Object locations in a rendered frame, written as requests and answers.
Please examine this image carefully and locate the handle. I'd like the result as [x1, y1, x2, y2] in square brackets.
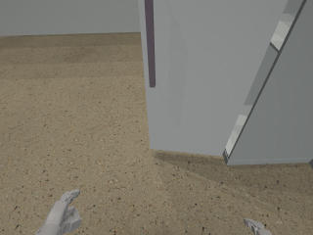
[144, 0, 156, 88]

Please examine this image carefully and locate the right robot hand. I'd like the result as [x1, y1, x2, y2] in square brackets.
[244, 218, 272, 235]

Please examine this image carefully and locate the robot left forearm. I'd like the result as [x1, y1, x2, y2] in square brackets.
[34, 223, 62, 235]

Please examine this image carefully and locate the left robot hand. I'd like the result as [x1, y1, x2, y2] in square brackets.
[43, 189, 82, 235]

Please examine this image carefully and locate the fridge door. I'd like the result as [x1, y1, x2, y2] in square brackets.
[138, 0, 289, 157]

